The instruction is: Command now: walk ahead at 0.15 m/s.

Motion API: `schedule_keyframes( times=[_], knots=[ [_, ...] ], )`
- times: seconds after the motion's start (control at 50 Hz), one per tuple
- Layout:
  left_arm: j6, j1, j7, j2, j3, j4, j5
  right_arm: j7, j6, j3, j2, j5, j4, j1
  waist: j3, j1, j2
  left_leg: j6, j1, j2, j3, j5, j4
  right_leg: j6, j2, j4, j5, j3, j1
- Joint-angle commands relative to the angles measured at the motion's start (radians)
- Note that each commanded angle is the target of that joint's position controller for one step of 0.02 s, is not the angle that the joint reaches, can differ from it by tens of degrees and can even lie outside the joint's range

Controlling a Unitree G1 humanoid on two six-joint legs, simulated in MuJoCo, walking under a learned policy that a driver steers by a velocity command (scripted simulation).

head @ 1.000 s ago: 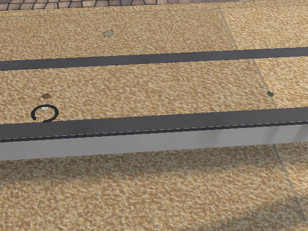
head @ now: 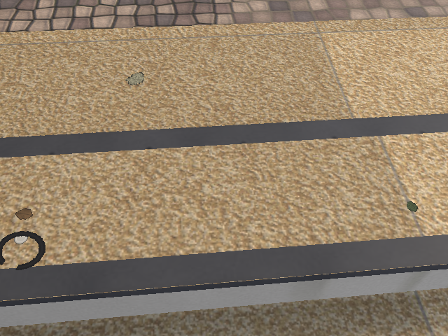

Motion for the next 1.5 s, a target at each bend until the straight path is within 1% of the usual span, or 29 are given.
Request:
schedule_keyframes(
  times=[0.02,0.14,0.18,0.2,0.24,0.3,0.32,0.38,0.5,0.52,0.58,0.66,0.68,0.7,0.8,0.82,0.84,0.86,0.92,1.04,1.1,1.16,1.2,1.24,1.26,1.28,1.32,1.42,1.5],
  knots=[
    [0.024,0.183,0.005,0.009,-0.006,0.036,-0.005,-0.002,-0.007,-0.014,-0.110,0.000,-0.045,-0.019,-0.125,0.059,0.153,0.143,-0.101,0.242,-0.082,0.555,-0.089,0.001,0.007,-0.123,0.097,-0.050,0.250],
    [0.024,0.115,0.019,0.010,-0.011,0.052,-0.001,-0.023,0.036,-0.001,-0.085,0.011,-0.012,0.029,-0.057,0.038,0.091,0.093,-0.135,0.244,-0.168,0.015,-0.023,-0.018,0.021,-0.415,0.133,-0.054,0.379],
    [0.004,0.164,0.031,0.071,-0.004,0.063,0.010,-0.032,0.039,0.013,-0.042,0.005,-0.007,0.097,-0.055,0.016,-0.036,0.008,-0.143,0.165,-0.137,-0.118,0.104,-0.037,-0.153,-0.598,0.310,0.142,0.464],
    [0.004,0.093,0.033,0.102,-0.005,0.050,-0.009,-0.033,0.046,0.033,0.040,0.024,0.019,0.219,-0.059,-0.070,-0.129,-0.020,-0.082,0.076,-0.065,-0.244,0.113,-0.119,-0.253,-0.633,0.417,0.231,0.379],
    [0.005,0.054,0.023,0.031,-0.016,0.057,-0.021,-0.046,0.070,0.024,-0.017,0.014,0.049,0.183,-0.025,-0.050,-0.094,-0.033,0.081,0.093,-0.079,-0.162,0.062,-0.097,-0.172,-0.659,0.218,0.187,0.238],
    [0.007,0.081,0.030,0.023,-0.015,0.081,-0.029,-0.044,0.075,0.019,-0.035,0.010,0.055,0.137,-0.015,-0.028,-0.063,-0.040,0.092,0.128,-0.103,-0.066,0.034,-0.047,-0.086,-0.656,0.197,0.104,0.286],
    [0.011,-0.003,0.032,0.128,0.026,0.046,-0.055,-0.056,0.078,0.002,-0.094,0.020,0.043,0.073,0.014,-0.013,-0.041,-0.046,0.007,0.087,-0.070,-0.113,0.041,-0.049,-0.024,-0.605,0.171,0.055,0.309],
    [0.017,0.040,0.038,0.043,0.016,0.061,-0.044,-0.066,0.079,0.007,-0.042,0.018,0.056,0.076,-0.039,-0.002,0.013,-0.054,0.019,0.095,-0.072,-0.095,0.026,-0.073,-0.038,-0.589,0.238,0.059,0.345],
    [0.023,0.024,0.035,0.054,0.029,0.071,-0.038,-0.070,0.082,-0.004,-0.042,0.020,0.066,0.036,-0.072,0.002,0.032,-0.059,0.044,0.101,-0.073,-0.043,0.034,-0.084,-0.034,-0.558,0.380,0.048,0.382],
    [0.019,0.124,0.038,-0.015,0.002,0.119,-0.007,-0.067,0.083,0.021,0.030,0.002,0.096,0.102,-0.124,0.006,0.052,-0.049,0.102,0.135,-0.092,-0.092,0.022,-0.084,-0.092,-0.602,0.308,0.087,0.414],
    [0.034,0.113,0.033,0.085,0.033,0.131,-0.017,-0.054,0.080,0.009,-0.014,-0.012,0.082,0.062,0.001,0.012,-0.032,-0.024,-0.003,0.069,-0.035,-0.325,0.120,-0.121,-0.084,-0.680,-0.207,0.160,0.355],
    [0.038,0.181,0.014,0.097,0.050,0.150,-0.017,-0.031,0.059,0.008,-0.003,-0.017,0.044,0.015,0.084,0.034,-0.070,0.012,-0.120,0.068,0.010,-0.341,0.257,-0.216,-0.229,-0.809,-0.415,0.351,0.340],
    [0.034,0.169,0.012,0.095,0.051,0.147,-0.016,-0.026,0.051,0.007,0.000,-0.015,0.041,0.022,0.080,0.022,-0.064,0.022,-0.097,0.076,0.004,-0.328,0.262,-0.219,-0.236,-0.814,-0.386,0.349,0.324],
    [0.011,0.058,0.025,0.187,0.077,0.088,-0.069,-0.045,0.033,-0.022,-0.076,0.066,0.041,-0.018,0.077,-0.002,-0.069,0.040,-0.106,0.103,-0.032,-0.266,0.279,-0.223,-0.243,-0.806,-0.337,0.372,0.301],
    [-0.014,-0.071,0.016,0.081,0.060,0.020,-0.076,-0.049,0.010,-0.041,-0.054,0.042,0.126,0.191,0.005,-0.106,0.061,0.087,0.248,0.147,-0.107,-0.286,0.016,-0.126,-0.068,-0.577,-0.185,0.097,0.082],
    [-0.023,-0.111,0.013,0.013,0.041,-0.008,-0.077,-0.054,0.009,-0.066,-0.131,0.048,0.149,0.303,0.007,-0.140,0.242,0.152,0.368,0.288,-0.365,-0.488,-0.150,-0.062,0.062,-0.300,-0.104,-0.073,-0.103],
    [-0.038,-0.120,0.011,0.031,0.039,-0.027,-0.066,-0.052,-0.001,-0.085,-0.195,0.048,0.142,0.333,0.039,-0.148,0.339,0.234,0.438,0.451,-0.636,-0.468,-0.241,-0.051,0.091,-0.068,-0.184,-0.077,-0.281],
    [-0.046,-0.100,0.005,0.081,0.052,-0.013,-0.067,-0.052,-0.014,-0.066,-0.128,0.032,0.123,0.274,0.049,-0.098,0.186,0.222,0.442,0.465,-0.613,-0.398,-0.212,-0.057,0.024,0.104,-0.162,0.009,-0.358],
    [-0.049,-0.059,-0.012,0.078,0.055,0.017,-0.062,-0.027,-0.022,-0.046,-0.083,0.040,0.070,0.148,0.028,-0.016,0.052,0.130,0.401,0.384,-0.381,-0.106,-0.216,-0.066,-0.062,0.169,0.047,0.029,-0.372],
    [-0.037,-0.277,-0.012,0.003,0.025,-0.051,-0.052,-0.039,0.008,-0.037,-0.105,0.018,0.042,0.166,0.060,-0.055,0.106,0.083,0.155,0.216,-0.091,0.246,-0.243,0.005,-0.020,-0.163,0.272,-0.100,-0.130],
    [-0.021,-0.279,-0.014,0.010,0.016,-0.047,-0.060,-0.037,0.015,-0.043,-0.129,0.024,0.053,0.228,0.046,-0.059,0.156,0.101,0.186,0.259,-0.092,0.248,-0.212,-0.007,-0.004,-0.215,0.263,-0.110,-0.054],
    [-0.014,-0.258,-0.022,0.044,0.025,-0.055,-0.052,-0.045,0.031,-0.041,-0.128,0.031,0.036,0.174,0.034,0.007,0.158,0.084,0.300,0.324,-0.096,0.598,-0.088,-0.069,0.014,-0.225,0.143,-0.119,-0.060],
    [-0.023,-0.069,-0.027,0.088,0.057,-0.007,-0.050,-0.045,0.040,-0.042,-0.139,0.038,0.029,0.145,-0.114,0.103,0.187,0.066,0.307,0.283,-0.058,0.970,0.153,-0.104,0.076,-0.281,0.206,-0.141,0.207],
    [-0.018,0.302,-0.017,0.159,0.101,0.112,-0.043,-0.028,0.019,-0.045,-0.149,0.041,-0.011,0.005,-0.222,0.285,0.127,0.001,-0.072,0.169,-0.037,0.633,0.616,-0.138,-0.007,-0.459,0.368,-0.030,0.736],
    [-0.002,0.295,-0.006,0.231,0.091,0.130,-0.027,-0.012,-0.012,-0.007,0.004,-0.001,-0.046,0.003,-0.230,0.180,-0.245,-0.031,-0.363,0.018,-0.055,-0.418,1.087,-0.171,-0.249,-0.456,0.697,0.318,0.831],
    [-0.002,0.313,-0.010,0.199,0.083,0.125,-0.006,-0.006,-0.035,-0.009,0.042,0.067,0.018,0.205,-0.369,0.124,-0.211,-0.012,-0.466,-0.033,-0.283,-0.432,1.284,-0.352,-0.386,-0.602,0.453,0.640,0.866],
    [0.003,0.173,-0.024,0.028,0.039,0.133,-0.037,-0.005,-0.023,-0.034,-0.047,0.100,-0.047,0.034,-0.082,0.073,-0.028,0.000,-0.689,0.092,-0.116,-0.308,1.396,-0.303,-0.318,-0.734,-0.172,0.483,0.619],
    [0.024,0.205,-0.043,-0.048,-0.028,0.201,0.013,-0.020,0.051,0.039,0.140,0.075,-0.162,-0.049,0.035,-0.012,-0.051,0.022,-0.956,0.121,-0.092,-0.275,1.954,-0.203,-0.243,-0.748,-0.056,0.240,0.213],
    [0.031,0.231,-0.027,-0.046,-0.061,0.196,0.004,-0.027,0.049,0.091,0.148,0.052,-0.289,-0.154,0.079,-0.038,0.003,-0.002,-1.187,0.090,-0.164,-0.167,1.972,-0.148,-0.201,-0.722,-0.046,0.130,0.148]
  ],
)
Velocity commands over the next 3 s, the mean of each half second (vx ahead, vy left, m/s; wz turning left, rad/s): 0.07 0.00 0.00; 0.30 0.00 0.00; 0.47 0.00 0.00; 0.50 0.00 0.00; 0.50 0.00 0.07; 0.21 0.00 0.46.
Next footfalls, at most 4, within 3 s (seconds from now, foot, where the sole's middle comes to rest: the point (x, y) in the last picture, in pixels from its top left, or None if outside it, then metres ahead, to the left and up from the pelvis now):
0.18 right None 0.14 -0.12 -0.78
1.24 right None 0.44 -0.13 -0.78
1.70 left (204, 239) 0.68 0.07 -0.62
2.32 right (276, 151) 1.02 -0.17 -0.62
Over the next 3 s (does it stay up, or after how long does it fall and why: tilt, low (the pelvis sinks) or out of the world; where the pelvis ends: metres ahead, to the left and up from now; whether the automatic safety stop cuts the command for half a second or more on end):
stays up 1.17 0.02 0.03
